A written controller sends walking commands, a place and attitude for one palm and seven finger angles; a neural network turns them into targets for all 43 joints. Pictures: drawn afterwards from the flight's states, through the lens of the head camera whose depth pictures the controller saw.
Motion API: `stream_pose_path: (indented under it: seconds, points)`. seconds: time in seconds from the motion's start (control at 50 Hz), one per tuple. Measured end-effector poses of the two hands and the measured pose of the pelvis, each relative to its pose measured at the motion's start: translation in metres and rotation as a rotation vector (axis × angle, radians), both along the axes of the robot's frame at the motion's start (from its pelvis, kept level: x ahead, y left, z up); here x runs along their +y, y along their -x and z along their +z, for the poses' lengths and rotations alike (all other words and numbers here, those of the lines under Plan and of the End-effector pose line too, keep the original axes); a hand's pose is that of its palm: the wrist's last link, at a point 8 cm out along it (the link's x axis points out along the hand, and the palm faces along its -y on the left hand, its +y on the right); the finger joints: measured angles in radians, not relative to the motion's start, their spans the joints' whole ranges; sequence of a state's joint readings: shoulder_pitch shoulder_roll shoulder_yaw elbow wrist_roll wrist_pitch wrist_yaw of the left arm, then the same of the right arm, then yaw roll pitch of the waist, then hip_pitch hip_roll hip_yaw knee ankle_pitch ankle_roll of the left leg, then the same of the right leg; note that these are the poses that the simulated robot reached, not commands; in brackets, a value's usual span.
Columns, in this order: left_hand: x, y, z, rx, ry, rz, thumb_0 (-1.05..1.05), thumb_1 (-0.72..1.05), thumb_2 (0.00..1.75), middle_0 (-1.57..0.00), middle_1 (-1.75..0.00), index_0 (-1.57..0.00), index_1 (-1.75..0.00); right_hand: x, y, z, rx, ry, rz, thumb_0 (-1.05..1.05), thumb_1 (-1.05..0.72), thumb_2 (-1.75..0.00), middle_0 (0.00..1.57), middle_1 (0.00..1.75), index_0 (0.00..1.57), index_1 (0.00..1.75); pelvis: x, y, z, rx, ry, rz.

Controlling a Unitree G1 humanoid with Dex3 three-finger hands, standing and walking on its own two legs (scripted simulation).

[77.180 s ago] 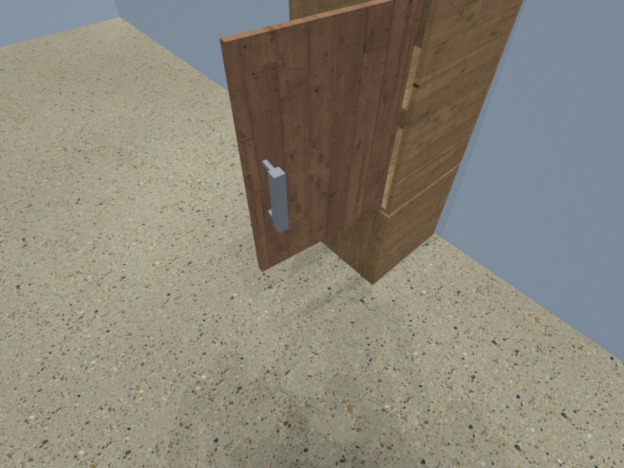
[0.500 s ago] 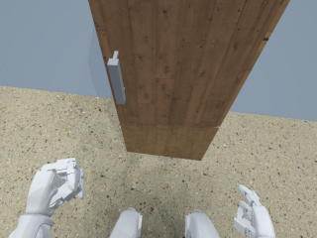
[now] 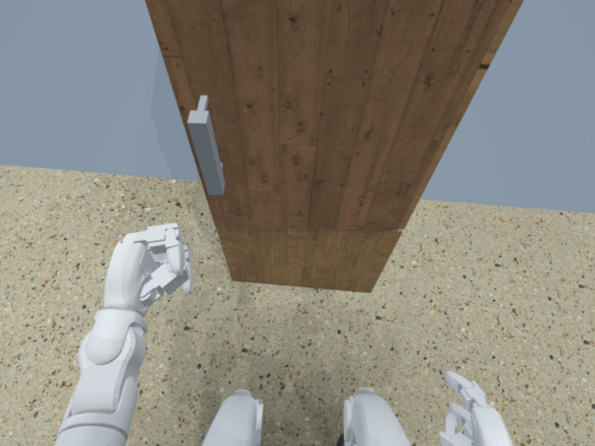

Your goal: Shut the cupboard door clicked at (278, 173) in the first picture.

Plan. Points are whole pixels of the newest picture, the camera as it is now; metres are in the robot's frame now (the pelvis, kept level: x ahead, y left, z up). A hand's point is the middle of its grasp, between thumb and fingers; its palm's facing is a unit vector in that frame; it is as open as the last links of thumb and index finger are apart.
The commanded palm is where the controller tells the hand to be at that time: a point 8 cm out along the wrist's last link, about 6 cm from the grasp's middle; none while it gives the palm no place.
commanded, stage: bring the fist close to the handle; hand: left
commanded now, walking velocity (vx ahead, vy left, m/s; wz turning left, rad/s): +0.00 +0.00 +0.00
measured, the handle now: (210, 147) +0.54 +0.16 +0.05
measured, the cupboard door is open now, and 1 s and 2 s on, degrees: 4 4 0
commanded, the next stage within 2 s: push the door shut along its arc in 0.88 s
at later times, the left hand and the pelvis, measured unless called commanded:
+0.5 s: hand (218, 198) +0.44 +0.13 +0.05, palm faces -0.01 -1.00 -0.02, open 3.1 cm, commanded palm +0.42 +0.18 +0.05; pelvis +0.00 -0.01 +0.00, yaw -1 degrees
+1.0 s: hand (220, 193) +0.45 +0.13 +0.05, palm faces +0.00 -1.00 -0.03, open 3.1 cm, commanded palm +0.43 +0.18 +0.05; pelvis -0.01 -0.01 +0.00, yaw -1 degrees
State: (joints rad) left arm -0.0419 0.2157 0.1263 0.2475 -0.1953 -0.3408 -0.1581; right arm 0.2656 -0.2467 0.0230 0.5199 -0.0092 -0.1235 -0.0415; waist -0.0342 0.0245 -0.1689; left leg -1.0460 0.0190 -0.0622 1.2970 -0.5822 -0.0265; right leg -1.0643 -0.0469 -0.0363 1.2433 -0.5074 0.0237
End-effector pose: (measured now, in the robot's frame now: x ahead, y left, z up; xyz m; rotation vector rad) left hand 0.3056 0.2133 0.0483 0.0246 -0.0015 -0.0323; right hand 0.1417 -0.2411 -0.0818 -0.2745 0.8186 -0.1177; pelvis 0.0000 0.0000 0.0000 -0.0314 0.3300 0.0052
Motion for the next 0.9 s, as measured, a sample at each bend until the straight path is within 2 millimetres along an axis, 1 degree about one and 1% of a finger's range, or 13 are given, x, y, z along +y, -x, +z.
stream_pose_path:
  seconds: [0.14, 0.34, 0.44, 0.56, 0.62, 0.74, 0.8, 0.9]
  points:
    - [-0.014, -0.034, 0.0, -0.009, 0.006, -0.009, 0.02, 0.9, 0.9, -1.3, -1.5, -1.3, -1.5, -0.009, 0.014, -0.005, 0.066, 0.009, -0.032, 0.01, -0.9, -0.9, 0.2, 0.3, 0.2, 0.3, -0.001, -0.001, 0.002, 0.01, -0.008, -0.006]
    - [-0.018, -0.078, 0.002, -0.015, 0.005, 0.025, 0.02, 0.9, 0.9, -1.3, -1.5, -1.3, -1.5, -0.017, 0.033, -0.013, 0.148, 0.004, -0.075, 0.01, -0.9, -0.9, 0.2, 0.3, 0.2, 0.29, -0.005, -0.002, 0.003, 0.028, -0.016, -0.015]
    - [-0.024, -0.097, 0.005, -0.021, 0.007, 0.022, 0.02, 0.9, 0.9, -1.3, -1.5, -1.3, -1.5, -0.02, 0.047, -0.017, 0.195, 0.001, -0.095, 0.01, -0.9, -0.9, 0.2, 0.3, 0.2, 0.29, -0.005, -0.001, 0.003, 0.04, -0.017, -0.016]
    - [-0.033, -0.123, 0.003, -0.009, 0.01, 0.026, 0.02, 0.9, 0.9, -1.3, -1.5, -1.3, -1.5, -0.024, 0.068, -0.023, 0.255, 0.005, -0.122, 0.01, -0.9, -0.9, 0.2, 0.3, 0.2, 0.29, -0.006, 0.001, 0.0, 0.057, -0.019, -0.019]
    - [-0.036, -0.127, 0.005, -0.02, 0.011, 0.027, 0.02, 0.9, 0.9, -1.3, -1.5, -1.3, -1.5, -0.024, 0.079, -0.024, 0.282, -0.005, -0.142, 0.01, -0.9, -0.9, 0.2, 0.3, 0.2, 0.29, -0.006, 0.001, 0.001, 0.063, -0.023, -0.028]
    - [-0.038, -0.119, -0.001, 0.006, 0.003, 0.034, 0.02, 0.9, 0.9, -1.3, -1.5, -1.3, -1.5, -0.023, 0.094, -0.024, 0.327, -0.024, -0.159, 0.01, -0.9, -0.9, 0.2, 0.3, 0.2, 0.29, -0.006, 0.001, 0.004, 0.057, -0.029, -0.037]
    - [-0.034, -0.116, -0.003, 0.008, 0.003, 0.052, 0.02, 0.9, 0.9, -1.3, -1.5, -1.3, -1.5, -0.023, 0.097, -0.023, 0.336, -0.019, -0.16, 0.01, -0.9, -0.9, 0.2, 0.3, 0.2, 0.29, -0.006, 0.002, 0.005, 0.054, -0.029, -0.035]
    - [-0.029, -0.117, 0.001, -0.026, -0.003, 0.051, 0.02, 0.9, 0.9, -1.3, -1.5, -1.3, -1.5, -0.025, 0.095, -0.023, 0.333, -0.006, -0.152, 0.01, -0.9, -0.9, 0.2, 0.3, 0.2, 0.29, -0.006, 0.004, 0.003, 0.054, -0.026, -0.03]
